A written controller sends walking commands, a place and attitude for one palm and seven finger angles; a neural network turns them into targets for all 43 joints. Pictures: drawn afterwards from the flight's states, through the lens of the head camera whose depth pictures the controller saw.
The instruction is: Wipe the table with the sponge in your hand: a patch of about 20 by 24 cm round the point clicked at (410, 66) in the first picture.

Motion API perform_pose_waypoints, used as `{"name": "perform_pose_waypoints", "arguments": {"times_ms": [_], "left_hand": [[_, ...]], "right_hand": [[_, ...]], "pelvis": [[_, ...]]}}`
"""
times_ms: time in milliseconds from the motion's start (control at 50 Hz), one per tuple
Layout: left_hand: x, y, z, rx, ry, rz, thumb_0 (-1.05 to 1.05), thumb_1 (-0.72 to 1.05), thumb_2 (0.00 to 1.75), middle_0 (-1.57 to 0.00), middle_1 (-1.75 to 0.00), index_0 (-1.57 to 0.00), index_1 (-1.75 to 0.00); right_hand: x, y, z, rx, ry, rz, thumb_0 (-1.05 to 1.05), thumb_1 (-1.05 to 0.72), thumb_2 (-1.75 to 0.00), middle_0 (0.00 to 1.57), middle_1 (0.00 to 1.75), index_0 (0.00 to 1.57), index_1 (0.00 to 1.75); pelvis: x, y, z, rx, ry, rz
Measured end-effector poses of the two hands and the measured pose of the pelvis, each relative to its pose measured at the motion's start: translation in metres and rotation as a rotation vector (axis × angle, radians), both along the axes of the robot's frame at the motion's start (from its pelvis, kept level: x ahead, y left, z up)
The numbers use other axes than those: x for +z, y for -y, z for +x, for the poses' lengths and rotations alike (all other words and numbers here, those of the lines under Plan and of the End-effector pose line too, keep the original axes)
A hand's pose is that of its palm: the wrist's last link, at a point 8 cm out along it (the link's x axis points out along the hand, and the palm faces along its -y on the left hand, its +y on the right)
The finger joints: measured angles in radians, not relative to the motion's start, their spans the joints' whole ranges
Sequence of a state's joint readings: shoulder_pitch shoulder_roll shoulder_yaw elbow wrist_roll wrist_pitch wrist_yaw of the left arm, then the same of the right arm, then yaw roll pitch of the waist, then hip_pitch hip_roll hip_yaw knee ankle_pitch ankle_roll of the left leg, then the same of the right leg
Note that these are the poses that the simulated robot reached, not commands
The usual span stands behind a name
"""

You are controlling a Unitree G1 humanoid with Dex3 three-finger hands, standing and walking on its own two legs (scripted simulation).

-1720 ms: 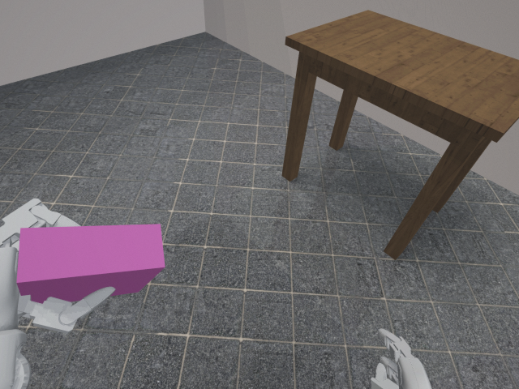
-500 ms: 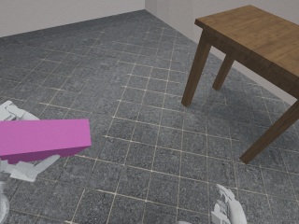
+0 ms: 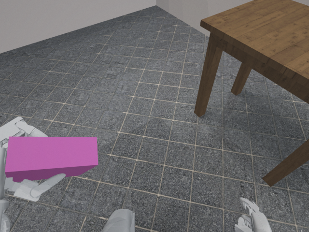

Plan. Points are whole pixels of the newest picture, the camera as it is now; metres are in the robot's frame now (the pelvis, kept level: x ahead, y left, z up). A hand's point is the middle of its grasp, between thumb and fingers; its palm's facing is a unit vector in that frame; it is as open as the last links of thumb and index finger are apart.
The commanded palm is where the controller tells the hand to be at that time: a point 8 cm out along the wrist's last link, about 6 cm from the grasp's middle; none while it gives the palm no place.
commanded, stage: walk to a spot facing it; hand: left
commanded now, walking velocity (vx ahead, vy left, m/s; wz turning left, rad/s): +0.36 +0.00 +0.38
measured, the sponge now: (64, 159) +0.23 +0.18 +0.14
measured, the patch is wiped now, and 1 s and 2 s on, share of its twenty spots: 0.00 0.00 0.00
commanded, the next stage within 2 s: none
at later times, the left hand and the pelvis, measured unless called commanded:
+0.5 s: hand (38, 95) +0.37 +0.27 +0.18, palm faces +0.46 -0.77 -0.45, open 9.6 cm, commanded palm +0.28 +0.31 +0.18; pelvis +0.15 +0.01 -0.01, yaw +7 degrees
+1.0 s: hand (55, 73) +0.43 +0.25 +0.19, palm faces +0.58 -0.66 -0.48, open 9.6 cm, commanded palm +0.35 +0.29 +0.18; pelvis +0.29 -0.03 +0.00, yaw +20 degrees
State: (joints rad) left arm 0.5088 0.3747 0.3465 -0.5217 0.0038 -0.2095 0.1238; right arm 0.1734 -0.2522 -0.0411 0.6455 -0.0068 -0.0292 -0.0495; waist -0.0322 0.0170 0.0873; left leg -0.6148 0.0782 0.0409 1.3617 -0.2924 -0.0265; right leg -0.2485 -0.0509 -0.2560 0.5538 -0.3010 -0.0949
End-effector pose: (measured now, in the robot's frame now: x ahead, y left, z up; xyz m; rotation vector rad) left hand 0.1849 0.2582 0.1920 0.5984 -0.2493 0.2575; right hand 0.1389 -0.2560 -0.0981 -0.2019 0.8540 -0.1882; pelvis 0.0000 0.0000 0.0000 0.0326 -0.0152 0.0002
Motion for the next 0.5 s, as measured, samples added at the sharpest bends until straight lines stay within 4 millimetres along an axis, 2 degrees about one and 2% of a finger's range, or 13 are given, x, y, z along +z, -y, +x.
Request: {"name": "perform_pose_waypoints", "arguments": {"times_ms": [100, 180, 300, 380, 440, 500], "left_hand": [[0.018, -0.002, 0.020, 0.028, 0.025, 0.048, 0.00, -0.44, 0.97, -0.81, -1.33, -0.81, -1.32], [0.018, -0.013, 0.037, 0.092, 0.033, 0.038, 0.00, -0.44, 0.97, -0.81, -1.33, -0.81, -1.32], [-0.002, -0.031, 0.067, 0.175, 0.052, -0.049, 0.00, -0.44, 0.97, -0.81, -1.33, -0.81, -1.32], [-0.011, -0.041, 0.101, 0.145, 0.142, -0.067, 0.00, -0.44, 0.97, -0.81, -1.33, -0.81, -1.32], [-0.008, -0.045, 0.129, 0.105, 0.170, -0.048, 0.00, -0.44, 0.97, -0.81, -1.33, -0.81, -1.32], [0.004, -0.046, 0.142, 0.088, 0.164, -0.012, 0.00, -0.44, 0.97, -0.81, -1.33, -0.81, -1.32]], "right_hand": [[0.012, 0.013, 0.035, 0.016, 0.002, -0.020, 0.01, -0.91, -0.90, 0.20, 0.30, 0.20, 0.30], [0.013, 0.007, 0.065, 0.045, 0.001, -0.015, 0.01, -0.91, -0.90, 0.20, 0.30, 0.20, 0.30], [0.011, -0.023, 0.120, 0.108, 0.004, -0.009, 0.01, -0.91, -0.90, 0.20, 0.30, 0.20, 0.30], [0.002, -0.047, 0.165, 0.131, 0.083, -0.016, 0.01, -0.90, -0.90, 0.20, 0.30, 0.20, 0.30], [0.004, -0.070, 0.191, 0.158, 0.116, 0.036, 0.01, -0.90, -0.90, 0.20, 0.30, 0.20, 0.30], [0.012, -0.087, 0.208, 0.184, 0.127, 0.090, 0.01, -0.90, -0.90, 0.20, 0.30, 0.21, 0.30]], "pelvis": [[0.008, 0.008, 0.030, 0.029, -0.011, 0.015], [0.008, 0.007, 0.058, 0.050, -0.013, 0.020], [0.001, -0.002, 0.105, 0.066, -0.014, 0.028], [-0.020, -0.016, 0.133, 0.066, 0.003, 0.022], [-0.020, -0.015, 0.143, 0.105, 0.028, 0.014], [-0.013, -0.012, 0.155, 0.125, 0.018, -0.010]]}}
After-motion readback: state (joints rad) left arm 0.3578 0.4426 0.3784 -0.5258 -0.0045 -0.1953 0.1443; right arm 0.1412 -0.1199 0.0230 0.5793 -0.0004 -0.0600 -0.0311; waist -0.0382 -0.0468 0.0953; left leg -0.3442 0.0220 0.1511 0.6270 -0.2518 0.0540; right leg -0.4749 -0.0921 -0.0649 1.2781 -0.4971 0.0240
